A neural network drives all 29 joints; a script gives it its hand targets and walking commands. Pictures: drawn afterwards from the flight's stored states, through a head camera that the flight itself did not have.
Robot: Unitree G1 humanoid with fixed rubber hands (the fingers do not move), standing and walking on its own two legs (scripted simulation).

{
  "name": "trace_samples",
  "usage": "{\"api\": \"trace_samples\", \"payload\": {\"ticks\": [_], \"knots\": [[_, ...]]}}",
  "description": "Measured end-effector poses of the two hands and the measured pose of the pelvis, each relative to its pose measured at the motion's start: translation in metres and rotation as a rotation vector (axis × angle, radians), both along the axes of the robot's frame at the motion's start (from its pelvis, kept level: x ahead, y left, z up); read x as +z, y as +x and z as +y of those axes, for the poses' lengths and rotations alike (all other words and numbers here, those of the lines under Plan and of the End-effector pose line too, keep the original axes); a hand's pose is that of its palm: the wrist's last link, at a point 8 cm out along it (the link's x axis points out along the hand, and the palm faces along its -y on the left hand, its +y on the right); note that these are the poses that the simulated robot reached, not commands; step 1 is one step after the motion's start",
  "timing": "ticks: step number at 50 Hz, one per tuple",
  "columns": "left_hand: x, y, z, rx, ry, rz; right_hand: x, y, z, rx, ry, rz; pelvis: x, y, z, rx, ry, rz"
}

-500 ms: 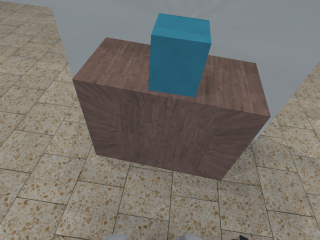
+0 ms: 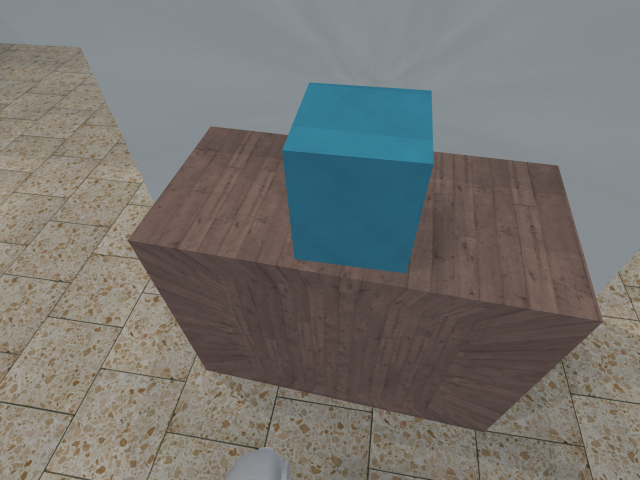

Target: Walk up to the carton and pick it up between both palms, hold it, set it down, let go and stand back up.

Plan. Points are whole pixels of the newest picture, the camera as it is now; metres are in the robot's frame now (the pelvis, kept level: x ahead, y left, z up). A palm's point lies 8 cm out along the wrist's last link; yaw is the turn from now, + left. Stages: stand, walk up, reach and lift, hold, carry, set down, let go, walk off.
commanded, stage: walk up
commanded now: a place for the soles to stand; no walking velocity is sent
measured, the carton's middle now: (358, 180) +0.59 -0.04 +0.02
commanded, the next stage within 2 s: none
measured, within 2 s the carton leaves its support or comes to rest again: neither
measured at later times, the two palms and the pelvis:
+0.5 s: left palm (188, 382) +0.28 +0.23 -0.13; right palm (511, 464) +0.19 -0.25 -0.14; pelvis +0.18 +0.00 -0.02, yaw -2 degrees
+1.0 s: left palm (186, 359) +0.31 +0.24 -0.12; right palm (488, 382) +0.29 -0.23 -0.12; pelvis +0.23 +0.00 +0.01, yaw +1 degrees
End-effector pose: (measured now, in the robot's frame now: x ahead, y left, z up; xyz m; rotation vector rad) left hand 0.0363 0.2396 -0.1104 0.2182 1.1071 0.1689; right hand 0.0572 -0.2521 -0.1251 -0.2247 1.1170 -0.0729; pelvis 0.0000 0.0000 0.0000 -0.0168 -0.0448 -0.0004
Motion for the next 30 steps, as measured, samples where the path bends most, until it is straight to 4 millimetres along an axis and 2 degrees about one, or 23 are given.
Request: {"api": "trace_samples", "payload": {"ticks": [3, 6, 9, 11, 15, 19, 22, 26, 30], "knots": [[-0.007, -0.007, 0.015, 0.041, -0.006, 0.076, 0.012, 0.061, 0.018, 0.047, 0.005, -0.089, 0.001, 0.025, 0.009, 0.011, 0.004, -0.001], [-0.023, -0.006, 0.033, 0.054, -0.015, 0.151, 0.015, 0.114, 0.035, 0.067, -0.007, -0.19, -0.01, 0.055, 0.022, 0.009, 0.007, -0.002], [-0.039, 0.01, 0.045, 0.028, -0.026, 0.215, 0.014, 0.143, 0.045, 0.018, -0.021, -0.24, -0.02, 0.077, 0.029, 0.004, 0.022, 0.002], [-0.041, 0.034, 0.047, 0.004, -0.03, 0.212, 0.015, 0.146, 0.046, -0.016, -0.03, -0.22, -0.019, 0.09, 0.028, -0.006, 0.032, 0.002], [-0.031, 0.1, 0.041, -0.061, -0.036, 0.133, 0.018, 0.137, 0.042, -0.07, -0.04, -0.142, -0.008, 0.116, 0.023, -0.026, 0.041, 0.002], [-0.019, 0.169, 0.023, -0.112, -0.045, 0.038, 0.015, 0.122, 0.028, -0.123, -0.043, -0.04, -0.001, 0.142, 0.015, -0.036, 0.036, -0.001], [-0.016, 0.212, 0.005, -0.129, -0.044, -0.034, 0.002, 0.12, 0.016, -0.134, -0.028, 0.035, -0.006, 0.162, 0.005, -0.03, 0.028, -0.01], [-0.02, 0.25, -0.015, -0.103, -0.049, -0.087, -0.019, 0.134, 0.004, -0.128, -0.013, 0.103, -0.017, 0.182, -0.004, -0.024, 0.022, -0.009], [-0.018, 0.274, -0.026, -0.106, -0.061, -0.069, -0.022, 0.157, 0.005, -0.129, -0.004, 0.094, -0.015, 0.196, -0.004, -0.025, 0.022, -0.009]]}}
